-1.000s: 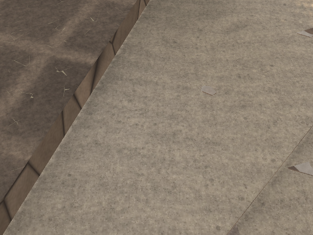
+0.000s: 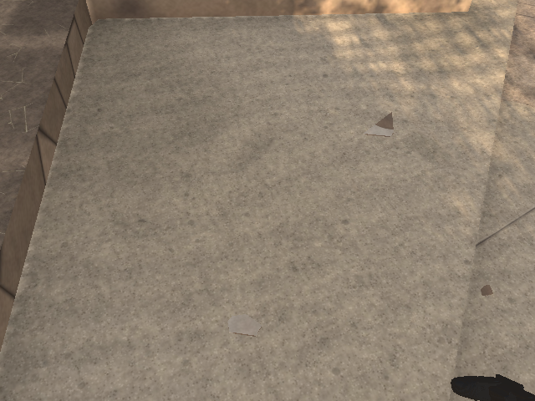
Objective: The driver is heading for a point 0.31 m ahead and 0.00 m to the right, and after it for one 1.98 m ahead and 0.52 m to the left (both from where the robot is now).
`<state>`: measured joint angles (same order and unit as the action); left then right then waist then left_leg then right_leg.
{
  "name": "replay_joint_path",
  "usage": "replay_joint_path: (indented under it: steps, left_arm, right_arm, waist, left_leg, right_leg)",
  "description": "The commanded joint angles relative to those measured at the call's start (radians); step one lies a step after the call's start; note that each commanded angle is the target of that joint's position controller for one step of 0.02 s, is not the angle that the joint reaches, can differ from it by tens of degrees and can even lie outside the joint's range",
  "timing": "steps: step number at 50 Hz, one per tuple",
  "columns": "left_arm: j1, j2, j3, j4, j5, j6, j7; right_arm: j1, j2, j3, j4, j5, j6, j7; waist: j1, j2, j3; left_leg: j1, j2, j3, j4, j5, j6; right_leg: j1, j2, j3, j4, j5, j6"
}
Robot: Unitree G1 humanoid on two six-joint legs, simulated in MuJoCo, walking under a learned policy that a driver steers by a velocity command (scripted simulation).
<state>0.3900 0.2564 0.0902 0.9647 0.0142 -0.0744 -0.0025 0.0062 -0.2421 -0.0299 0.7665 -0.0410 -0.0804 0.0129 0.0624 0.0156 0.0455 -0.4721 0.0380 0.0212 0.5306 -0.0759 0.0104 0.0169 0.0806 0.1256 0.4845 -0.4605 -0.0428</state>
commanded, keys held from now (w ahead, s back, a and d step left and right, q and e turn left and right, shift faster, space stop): no key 0.18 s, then q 0.74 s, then no key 0.08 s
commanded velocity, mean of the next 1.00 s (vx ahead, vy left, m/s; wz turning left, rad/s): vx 0.09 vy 0.00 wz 0.28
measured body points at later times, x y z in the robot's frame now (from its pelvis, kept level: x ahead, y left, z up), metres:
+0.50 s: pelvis +0.11 +0.02 +0.01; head +0.13 +0.01 +0.46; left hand +0.21 +0.27 -0.11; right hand +0.17 -0.24 -0.14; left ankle +0.12 +0.11 -0.71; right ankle +0.14 -0.07 -0.72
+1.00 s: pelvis +0.08 +0.06 +0.02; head +0.10 +0.10 +0.47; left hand +0.07 +0.35 -0.12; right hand +0.28 -0.16 -0.08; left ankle +0.05 +0.13 -0.72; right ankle +0.13 -0.07 -0.65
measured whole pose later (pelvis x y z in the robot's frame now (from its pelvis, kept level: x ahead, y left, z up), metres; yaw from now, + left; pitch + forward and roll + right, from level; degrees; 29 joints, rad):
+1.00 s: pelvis +0.08 +0.06 +0.02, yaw +23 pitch +1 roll -2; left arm 0.17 0.29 0.06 0.84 0.03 0.04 0.02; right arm 0.22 -0.26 -0.06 0.78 -0.01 0.04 -0.01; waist 0.01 -0.04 0.06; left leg -0.23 -0.06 -0.02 0.45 -0.23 0.08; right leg -0.50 -0.02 -0.02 1.03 -0.39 0.03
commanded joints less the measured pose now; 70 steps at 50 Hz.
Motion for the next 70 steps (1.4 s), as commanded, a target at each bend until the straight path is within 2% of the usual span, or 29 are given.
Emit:
replay_joint_path:
  steps: [1,2,4,7,11,15,20,22,23,24,25,26,28,33,38,40,41,42,43,44,45,46,49,57,63,65,67,68,70]
  left_arm:
    - [0.261,-0.006,-0.001,-0.053,-0.047,-0.001,0.015]
    - [0.221,0.062,0.002,-0.015,-0.015,0.015,0.025]
    - [0.018,0.063,-0.001,-0.049,-0.003,0.021,0.013]
    - [-0.015,0.042,-0.008,-0.046,0.016,0.053,-0.003]
    - [-0.058,0.014,-0.03,-0.038,0.017,0.075,0.001]
    - [-0.152,0.012,-0.051,-0.047,0.005,0.083,0.018]
    - [-0.184,0.033,-0.052,-0.064,-0.003,0.077,0.045]
    - [-0.131,0.055,-0.045,-0.061,0.01,0.063,0.059]
    - [-0.091,0.117,-0.034,-0.07,0.027,0.053,0.067]
    - [-0.131,0.203,-0.01,-0.07,0.009,0.065,0.065]
    - [-0.126,0.145,-0.017,-0.084,0.006,0.067,0.064]
    - [-0.175,0.09,-0.031,-0.1,0.003,0.066,0.064]
    - [-0.259,0.059,-0.041,-0.131,0.008,0.069,0.07]
    - [-0.208,0.098,-0.029,-0.13,0.012,0.067,0.065]
    - [-0.197,0.166,-0.003,-0.137,0.023,0.075,0.035]
    - [-0.216,0.184,0.006,-0.142,0.016,0.085,0.029]
    - [-0.203,0.18,0.009,-0.137,0.016,0.09,0.027]
    - [-0.163,0.142,0.004,-0.135,0.019,0.097,0.02]
    - [-0.205,0.055,-0.021,-0.212,0.014,0.106,0.027]
    - [-0.295,0.096,-0.019,-0.225,0.021,0.119,0.039]
    - [-0.276,0.095,-0.017,-0.219,0.003,0.123,0.036]
    - [-0.252,0.099,-0.016,-0.202,-0.008,0.115,0.031]
    - [-0.18,0.121,-0.007,-0.164,0.019,0.106,0.016]
    - [-0.216,0.085,-0.026,-0.174,0.007,0.128,0.024]
    - [-0.176,0.068,-0.04,-0.148,-0.009,0.114,0.039]
    - [-0.128,0.053,-0.05,-0.125,-0.001,0.097,0.046]
    - [-0.196,0.157,-0.041,-0.133,0.011,0.076,0.048]
    - [-0.222,0.115,-0.051,-0.133,0.003,0.071,0.035]
    - [-0.24,0.086,-0.062,-0.122,0.001,0.065,0.028]
  right_arm:
    - [0.384,-0.326,-0.084,0.055,-0.017,-0.015,-0.017]
    - [0.292,-0.216,-0.067,0.024,0.016,-0.003,-0.01]
    - [0.188,-0.073,-0.022,0.019,0.021,-0.008,-0.009]
    - [0.25,-0.069,-0.011,0.068,0.03,-0.025,-0.019]
    - [0.264,-0.083,-0.001,0.099,0.028,-0.028,-0.021]
    - [0.306,-0.119,-0.01,0.126,0.027,0.003,-0.018]
    - [0.304,-0.142,-0.034,0.124,0.028,0.061,-0.026]
    - [0.283,-0.121,-0.036,0.106,0.036,0.074,-0.031]
    - [0.281,-0.063,-0.024,0.077,0.044,0.074,-0.031]
    - [0.302,-0.016,-0.018,0.059,0.051,0.084,-0.037]
    - [0.301,-0.092,-0.04,0.075,0.023,0.097,-0.042]
    - [0.309,-0.107,-0.054,0.088,0.02,0.107,-0.038]
    - [0.309,-0.1,-0.064,0.09,0.014,0.126,-0.03]
    - [0.242,-0.062,-0.054,0.049,0.023,0.15,-0.006]
    - [0.194,-0.079,-0.049,-0.009,0.034,0.153,0.015]
    - [0.231,-0.078,-0.05,-0.011,0.035,0.142,0.018]
    - [0.261,-0.088,-0.052,-0.003,0.031,0.13,0.014]
    - [0.281,-0.154,-0.067,-0.002,0.017,0.115,0.003]
    - [0.281,-0.324,-0.103,-0.036,0.02,0.108,-0.002]
    - [0.365,-0.305,-0.109,-0.008,0.017,0.108,-0.007]
    - [0.323,-0.245,-0.092,-0.01,0.022,0.11,-0.016]
    - [0.243,-0.202,-0.08,-0.026,0.028,0.114,-0.021]
    - [0.179,-0.139,-0.057,-0.06,0.038,0.11,-0.026]
    - [0.257,-0.14,-0.041,-0.024,0.022,0.093,-0.037]
    - [0.214,-0.136,-0.025,-0.001,0.018,0.092,-0.036]
    - [0.195,-0.115,-0.012,0.011,0.03,0.089,-0.039]
    - [0.272,-0.066,0.001,0.024,0.043,0.08,-0.034]
    - [0.262,-0.087,0.0,0.057,0.032,0.088,-0.039]
    - [0.24,-0.101,-0.003,0.084,0.028,0.089,-0.038]
  waist:
    - [-0.052,0.403,-0.373]
    - [-0.037,0.17,-0.319]
    - [-0.046,0.019,-0.149]
    - [-0.036,0.1,-0.136]
    - [-0.012,0.087,-0.148]
    - [-0.05,0.134,-0.133]
    - [-0.053,0.104,-0.071]
    - [-0.032,0.044,-0.063]
    - [-0.036,-0.098,-0.096]
    - [-0.056,-0.298,-0.061]
    - [-0.037,-0.201,-0.074]
    - [-0.072,-0.111,-0.059]
    - [-0.11,-0.106,-0.033]
    - [-0.07,-0.145,-0.066]
    - [-0.041,-0.187,-0.098]
    - [-0.073,-0.169,-0.103]
    - [-0.091,-0.119,-0.102]
    - [-0.089,0.07,-0.081]
    - [-0.083,0.339,-0.036]
    - [-0.15,0.194,-0.048]
    - [-0.103,0.132,-0.03]
    - [-0.066,0.1,-0.007]
    - [-0.045,0.097,-0.099]
    - [-0.09,0.094,-0.057]
    - [-0.072,0.086,-0.05]
    - [-0.032,0.037,-0.058]
    - [-0.122,-0.142,-0.061]
    - [-0.101,-0.123,-0.067]
    - [-0.088,-0.119,-0.037]
  left_leg:
    - [0.714,0.444,-0.67,-0.158,0.479,0.241]
    - [0.612,0.401,-0.645,-0.179,0.377,0.237]
    - [0.42,0.286,-0.337,-0.184,0.482,0.196]
    - [0.35,0.22,-0.163,-0.2,0.744,0.175]
    - [0.318,0.186,-0.089,-0.212,0.775,0.195]
    - [0.295,0.149,-0.112,-0.193,0.649,0.199]
    - [0.237,0.165,-0.26,-0.154,0.269,0.21]
    - [0.122,0.118,-0.281,-0.081,0.113,0.147]
    - [0.04,0.042,-0.21,0.07,-0.098,0.101]
    - [-0.072,-0.146,-0.014,0.249,-0.454,0.06]
    - [-0.061,-0.098,-0.027,0.477,-0.556,0.042]
    - [-0.045,-0.076,-0.055,0.557,-0.499,0.033]
    - [-0.041,-0.049,-0.052,0.605,-0.394,0.005]
    - [-0.017,-0.036,-0.005,0.426,-0.36,-0.046]
    - [0.119,-0.042,0.059,0.209,-0.382,-0.005]
    - [0.211,-0.056,0.082,0.056,-0.294,0.02]
    - [0.296,-0.064,0.061,-0.069,-0.189,0.035]
    - [0.372,0.053,-0.147,-0.236,-0.141,0.064]
    - [0.388,0.345,-0.564,-0.289,0.157,0.193]
    - [0.341,0.35,-0.527,-0.262,0.245,0.285]
    - [0.321,0.285,-0.432,-0.242,0.217,0.28]
    - [0.301,0.208,-0.352,-0.245,0.151,0.235]
    - [0.372,0.135,-0.254,-0.215,0.327,0.205]
    - [0.393,0.155,-0.295,-0.249,0.162,0.219]
    - [0.3,0.139,-0.323,-0.21,0.143,0.204]
    - [0.226,0.11,-0.311,-0.174,0.116,0.139]
    - [0.175,-0.041,-0.187,-0.149,-0.123,0.062]
    - [0.286,-0.048,-0.168,-0.166,-0.156,0.052]
    - [0.335,-0.029,-0.188,-0.202,-0.065,0.051]
  right_leg:
    - [-0.479,0.101,-0.055,0.765,-0.141,-0.002]
    - [-0.519,0.016,0.01,0.827,-0.063,-0.016]
    - [-0.513,-0.046,-0.012,0.753,0.049,-0.003]
    - [-0.436,-0.053,-0.026,0.648,0.089,0.018]
    - [-0.39,-0.063,-0.082,0.437,0.138,0.04]
    - [-0.328,-0.053,-0.136,0.248,0.202,0.049]
    - [-0.293,-0.047,-0.143,0.089,0.159,0.025]
    - [-0.154,-0.12,-0.066,-0.08,0.272,-0.001]
    - [-0.07,-0.309,0.099,-0.168,0.367,-0.045]
    - [-0.109,-0.469,0.243,-0.219,0.583,-0.185]
    - [-0.148,-0.506,0.246,-0.224,0.632,-0.259]
    - [-0.193,-0.451,0.166,-0.224,0.609,-0.252]
    - [-0.231,-0.365,0.027,-0.225,0.557,-0.192]
    - [-0.147,-0.342,-0.095,-0.173,0.614,-0.179]
    - [-0.148,-0.387,-0.126,-0.11,0.603,-0.165]
    - [-0.181,-0.384,-0.158,-0.041,0.552,-0.119]
    - [-0.241,-0.365,-0.196,0.032,0.454,-0.062]
    - [-0.37,-0.29,-0.278,0.224,0.238,0.015]
    - [-0.654,-0.094,-0.308,0.399,-0.183,0.09]
    - [-0.627,-0.107,-0.144,0.55,-0.182,0.081]
    - [-0.628,-0.119,-0.111,0.598,-0.099,0.074]
    - [-0.618,-0.131,-0.094,0.579,0.002,0.067]
    - [-0.572,-0.107,-0.116,0.613,0.108,0.068]
    - [-0.496,-0.103,-0.109,0.366,0.087,0.073]
    - [-0.274,-0.067,-0.126,0.087,0.086,0.037]
    - [-0.1,-0.095,-0.093,-0.173,0.314,0.02]
    - [-0.075,-0.296,0.124,-0.197,0.515,-0.057]
    - [-0.166,-0.312,0.112,-0.192,0.499,-0.087]
    - [-0.195,-0.224,0.046,-0.198,0.371,-0.035]
Velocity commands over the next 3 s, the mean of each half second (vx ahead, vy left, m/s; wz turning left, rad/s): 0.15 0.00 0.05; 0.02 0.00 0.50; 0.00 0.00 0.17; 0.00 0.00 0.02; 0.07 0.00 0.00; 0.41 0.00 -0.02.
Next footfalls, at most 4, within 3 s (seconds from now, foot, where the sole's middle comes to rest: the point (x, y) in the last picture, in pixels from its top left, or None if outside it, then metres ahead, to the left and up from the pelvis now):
0.46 right None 0.18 -0.07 -0.76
0.84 left None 0.09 0.14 -0.76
1.32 right None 0.16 -0.03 -0.76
2.64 left None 0.16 0.20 -0.76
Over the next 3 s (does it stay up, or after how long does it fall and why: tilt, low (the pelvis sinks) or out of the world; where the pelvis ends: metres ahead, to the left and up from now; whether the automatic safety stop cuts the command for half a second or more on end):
stays up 0.29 0.18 0.01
